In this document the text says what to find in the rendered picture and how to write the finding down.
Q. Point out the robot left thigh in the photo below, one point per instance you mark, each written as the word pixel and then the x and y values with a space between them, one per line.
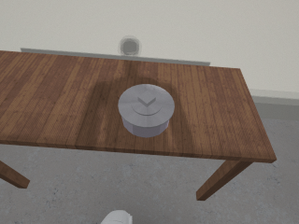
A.
pixel 118 217

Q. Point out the knob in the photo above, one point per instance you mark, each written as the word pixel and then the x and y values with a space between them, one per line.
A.
pixel 146 98

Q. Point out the pot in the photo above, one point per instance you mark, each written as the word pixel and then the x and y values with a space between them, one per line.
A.
pixel 144 132

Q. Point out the table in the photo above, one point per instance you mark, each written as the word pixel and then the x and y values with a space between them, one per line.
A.
pixel 72 102

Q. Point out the lid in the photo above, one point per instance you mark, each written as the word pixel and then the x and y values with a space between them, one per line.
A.
pixel 153 116

